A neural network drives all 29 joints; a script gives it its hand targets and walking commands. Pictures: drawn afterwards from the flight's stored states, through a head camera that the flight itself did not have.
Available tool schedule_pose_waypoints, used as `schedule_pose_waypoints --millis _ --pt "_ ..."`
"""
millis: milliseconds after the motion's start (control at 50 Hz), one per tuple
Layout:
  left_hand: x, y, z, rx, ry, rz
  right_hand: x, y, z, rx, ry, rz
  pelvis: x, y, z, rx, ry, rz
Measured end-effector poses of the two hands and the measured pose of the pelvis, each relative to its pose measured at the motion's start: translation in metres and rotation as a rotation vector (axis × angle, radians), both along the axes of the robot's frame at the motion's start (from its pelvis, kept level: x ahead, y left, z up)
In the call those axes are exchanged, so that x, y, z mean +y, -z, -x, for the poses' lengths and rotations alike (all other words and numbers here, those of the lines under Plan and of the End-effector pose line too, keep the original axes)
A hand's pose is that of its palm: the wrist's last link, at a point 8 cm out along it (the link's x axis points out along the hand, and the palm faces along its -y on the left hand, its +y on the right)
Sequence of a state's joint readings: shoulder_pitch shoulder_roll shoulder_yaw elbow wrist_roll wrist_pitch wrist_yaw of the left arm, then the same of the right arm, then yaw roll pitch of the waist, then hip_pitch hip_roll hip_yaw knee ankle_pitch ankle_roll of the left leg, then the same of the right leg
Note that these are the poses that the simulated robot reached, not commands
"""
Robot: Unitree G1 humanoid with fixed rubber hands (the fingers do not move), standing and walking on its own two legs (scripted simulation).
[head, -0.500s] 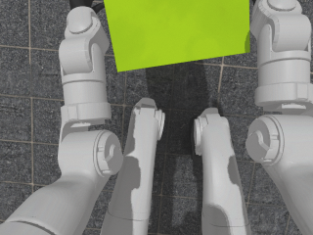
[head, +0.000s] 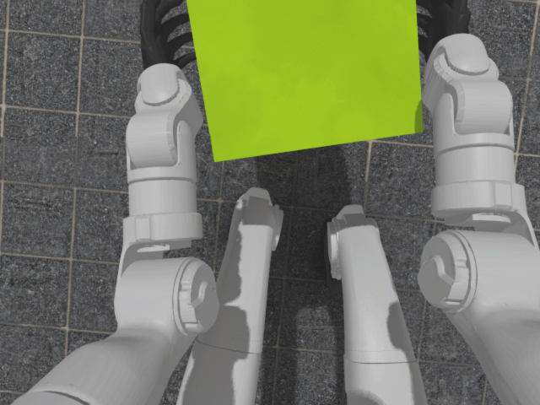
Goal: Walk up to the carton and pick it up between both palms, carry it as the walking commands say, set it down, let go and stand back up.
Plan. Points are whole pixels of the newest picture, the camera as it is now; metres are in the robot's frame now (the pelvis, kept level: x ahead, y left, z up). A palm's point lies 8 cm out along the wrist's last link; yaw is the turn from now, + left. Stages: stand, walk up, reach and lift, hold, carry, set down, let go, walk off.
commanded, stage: reach and lift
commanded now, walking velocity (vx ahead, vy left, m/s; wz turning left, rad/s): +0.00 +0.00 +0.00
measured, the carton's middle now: (294, 36) +0.55 +0.06 -0.15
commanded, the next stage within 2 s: none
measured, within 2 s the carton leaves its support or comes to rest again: neither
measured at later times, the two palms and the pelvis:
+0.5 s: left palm (110, 34) +0.45 +0.20 +0.05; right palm out of the picture +0.51 -0.10 +0.06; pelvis +0.07 +0.00 +0.07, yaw +1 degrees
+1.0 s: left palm (59, 26) +0.42 +0.20 +0.11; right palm out of the picture +0.49 -0.11 +0.11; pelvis +0.12 -0.01 +0.15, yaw +0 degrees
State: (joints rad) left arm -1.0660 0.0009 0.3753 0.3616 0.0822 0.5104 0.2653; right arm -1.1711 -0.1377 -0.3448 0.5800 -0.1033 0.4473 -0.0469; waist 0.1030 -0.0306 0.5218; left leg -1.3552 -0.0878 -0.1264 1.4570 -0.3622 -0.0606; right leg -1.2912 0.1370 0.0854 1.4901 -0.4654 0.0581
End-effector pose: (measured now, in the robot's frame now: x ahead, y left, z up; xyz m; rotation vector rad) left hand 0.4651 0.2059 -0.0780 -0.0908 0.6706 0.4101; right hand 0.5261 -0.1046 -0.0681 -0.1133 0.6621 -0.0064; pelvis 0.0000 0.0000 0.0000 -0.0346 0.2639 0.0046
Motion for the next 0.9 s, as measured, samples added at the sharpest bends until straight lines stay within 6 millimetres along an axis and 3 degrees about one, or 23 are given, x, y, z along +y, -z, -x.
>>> schedule_pose_waypoints --millis 240,360,500,580,700,800,900 --pt "0.002 -0.054 0.010 -0.011 -0.010 0.003 0.003 -0.055 0.009 -0.010 0.006 -0.012 0.000 -0.023 -0.006 0.025 -0.012 0.002" --pt "0.002 -0.089 0.013 0.059 0.001 -0.007 0.005 -0.094 0.010 0.043 0.010 0.010 -0.002 -0.039 -0.037 0.185 -0.013 0.005" --pt "-0.002 -0.126 0.019 0.071 -0.026 -0.004 0.001 -0.128 0.012 0.052 0.002 -0.007 -0.004 -0.074 -0.071 0.208 -0.017 -0.015" --pt "-0.008 -0.137 0.017 0.073 -0.018 -0.005 -0.007 -0.136 0.013 0.058 -0.003 -0.029 -0.005 -0.092 -0.087 0.213 -0.017 -0.026" --pt "-0.014 -0.141 0.016 0.082 0.006 -0.018 -0.015 -0.133 0.023 0.067 0.007 -0.042 -0.007 -0.114 -0.102 0.231 0.001 -0.040" --pt "-0.014 -0.150 0.022 0.070 -0.010 -0.012 -0.013 -0.138 0.030 0.058 0.044 -0.052 -0.008 -0.124 -0.111 0.240 0.015 -0.048" --pt "-0.008 -0.168 0.031 0.046 -0.035 -0.012 -0.007 -0.155 0.033 0.038 0.030 -0.068 -0.008 -0.135 -0.116 0.213 0.018 -0.043"
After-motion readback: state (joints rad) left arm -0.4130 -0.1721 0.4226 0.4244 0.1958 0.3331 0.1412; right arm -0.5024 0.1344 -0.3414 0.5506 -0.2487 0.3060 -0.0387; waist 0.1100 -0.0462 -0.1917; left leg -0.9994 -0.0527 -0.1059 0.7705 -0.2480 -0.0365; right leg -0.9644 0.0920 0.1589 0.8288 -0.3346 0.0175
